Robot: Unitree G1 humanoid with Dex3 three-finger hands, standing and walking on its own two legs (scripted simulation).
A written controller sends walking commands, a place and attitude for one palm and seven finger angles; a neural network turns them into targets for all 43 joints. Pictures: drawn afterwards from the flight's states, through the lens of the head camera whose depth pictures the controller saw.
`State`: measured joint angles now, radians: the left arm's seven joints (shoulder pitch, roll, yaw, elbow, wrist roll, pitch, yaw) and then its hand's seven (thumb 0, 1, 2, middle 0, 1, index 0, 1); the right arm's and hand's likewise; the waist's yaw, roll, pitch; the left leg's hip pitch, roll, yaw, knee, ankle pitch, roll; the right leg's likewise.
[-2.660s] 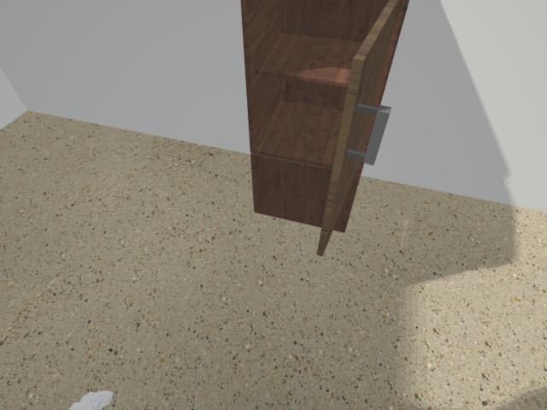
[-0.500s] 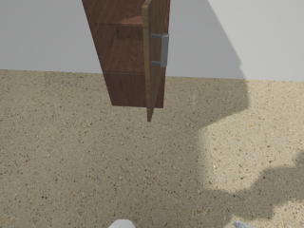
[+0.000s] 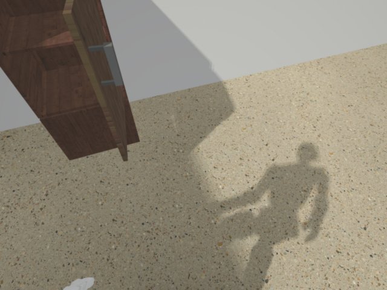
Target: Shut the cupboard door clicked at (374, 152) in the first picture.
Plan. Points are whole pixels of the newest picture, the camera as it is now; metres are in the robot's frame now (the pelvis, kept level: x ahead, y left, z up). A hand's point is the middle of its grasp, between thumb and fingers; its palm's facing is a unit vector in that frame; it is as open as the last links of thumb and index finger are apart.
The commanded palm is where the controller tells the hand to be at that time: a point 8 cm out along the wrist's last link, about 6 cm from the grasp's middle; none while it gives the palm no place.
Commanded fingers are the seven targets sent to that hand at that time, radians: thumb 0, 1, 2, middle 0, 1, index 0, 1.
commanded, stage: walk around to get in front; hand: left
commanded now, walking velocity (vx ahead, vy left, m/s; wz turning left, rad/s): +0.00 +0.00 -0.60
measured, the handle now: (106, 66) +0.68 +0.29 +0.07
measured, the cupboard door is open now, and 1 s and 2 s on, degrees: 82 82 82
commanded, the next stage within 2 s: none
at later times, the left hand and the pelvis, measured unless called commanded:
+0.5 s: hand (110, 289) +0.14 +0.20 -0.16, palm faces -0.27 -0.94 -0.20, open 7.3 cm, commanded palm none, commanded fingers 0.00 0.90 0.90 -0.20 -0.30 -0.20 -0.30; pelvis -0.02 +0.03 +0.01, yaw -18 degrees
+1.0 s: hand out of the picture +0.13 +0.13 -0.15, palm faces -0.52 -0.83 -0.21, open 7.3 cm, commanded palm none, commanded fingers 0.00 0.90 0.90 -0.20 -0.30 -0.20 -0.30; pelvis -0.02 -0.01 +0.01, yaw -35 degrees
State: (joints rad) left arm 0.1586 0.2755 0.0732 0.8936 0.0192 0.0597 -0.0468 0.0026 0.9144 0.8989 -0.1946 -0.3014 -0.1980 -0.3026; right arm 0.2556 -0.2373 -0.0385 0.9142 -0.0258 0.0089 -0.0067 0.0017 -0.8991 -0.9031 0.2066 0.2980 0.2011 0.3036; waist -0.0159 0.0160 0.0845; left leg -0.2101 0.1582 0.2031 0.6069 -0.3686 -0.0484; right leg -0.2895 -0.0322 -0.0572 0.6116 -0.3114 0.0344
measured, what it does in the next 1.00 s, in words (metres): steps on the spot, turning right: right foot, then left foot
